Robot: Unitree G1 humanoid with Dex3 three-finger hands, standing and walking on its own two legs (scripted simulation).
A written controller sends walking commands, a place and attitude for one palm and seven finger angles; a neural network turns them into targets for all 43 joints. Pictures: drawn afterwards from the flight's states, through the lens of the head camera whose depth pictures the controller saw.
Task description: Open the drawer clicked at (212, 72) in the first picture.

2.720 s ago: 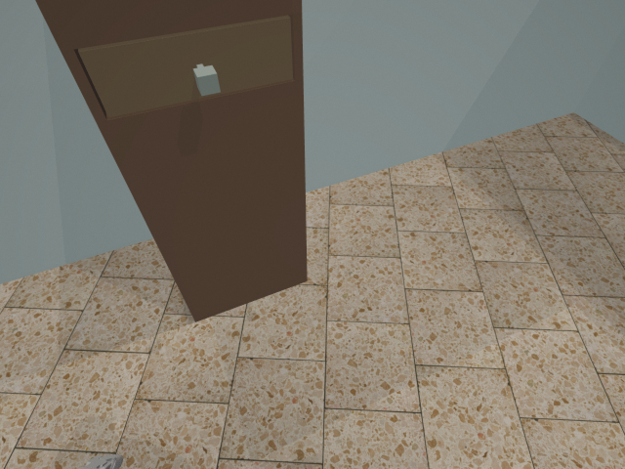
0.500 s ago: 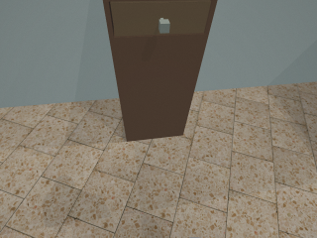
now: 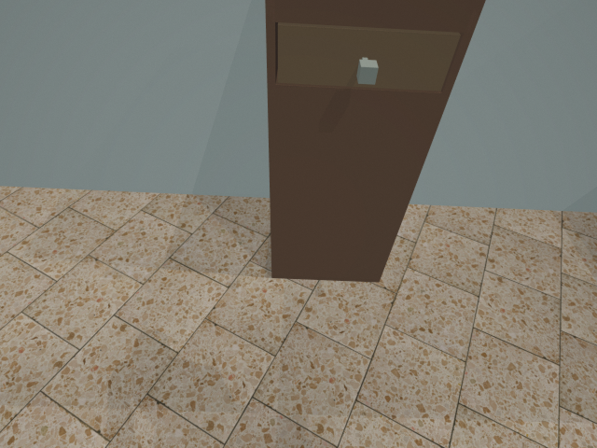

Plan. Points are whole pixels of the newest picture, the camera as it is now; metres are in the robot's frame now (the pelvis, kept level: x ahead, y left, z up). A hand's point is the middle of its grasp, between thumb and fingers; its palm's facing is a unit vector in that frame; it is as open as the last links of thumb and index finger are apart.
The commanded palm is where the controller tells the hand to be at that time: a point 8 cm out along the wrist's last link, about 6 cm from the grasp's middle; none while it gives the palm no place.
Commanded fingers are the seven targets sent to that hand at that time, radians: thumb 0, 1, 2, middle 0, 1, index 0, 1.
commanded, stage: take the last steps up to it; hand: left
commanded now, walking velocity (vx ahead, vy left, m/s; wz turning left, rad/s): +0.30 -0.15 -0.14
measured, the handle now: (366, 68) +0.83 -0.07 +0.13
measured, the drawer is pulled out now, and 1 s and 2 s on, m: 0.00 0.00 0.00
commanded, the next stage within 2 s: come to a stop and stand still in 0.76 s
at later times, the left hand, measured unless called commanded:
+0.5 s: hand (244, 420) +0.20 +0.10 -0.17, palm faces -0.03 -0.98 -0.21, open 7.4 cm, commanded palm none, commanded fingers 0.00 0.90 0.90 -0.20 -0.30 -0.20 -0.30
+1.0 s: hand (292, 325) +0.37 +0.04 -0.16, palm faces -0.09 -0.98 -0.18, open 7.3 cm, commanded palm none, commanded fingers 0.00 0.90 0.90 -0.20 -0.30 -0.20 -0.30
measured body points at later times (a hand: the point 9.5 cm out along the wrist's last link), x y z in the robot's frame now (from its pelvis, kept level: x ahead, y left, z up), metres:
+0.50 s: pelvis +0.14 -0.09 +0.00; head +0.16 -0.09 +0.45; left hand +0.20 +0.15 -0.15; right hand +0.08 -0.33 -0.16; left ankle +0.07 +0.05 -0.65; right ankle +0.15 -0.19 -0.73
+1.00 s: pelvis +0.31 -0.14 +0.01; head +0.35 -0.13 +0.46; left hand +0.37 +0.09 -0.15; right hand +0.26 -0.37 -0.13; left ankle +0.27 -0.01 -0.73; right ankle +0.36 -0.31 -0.69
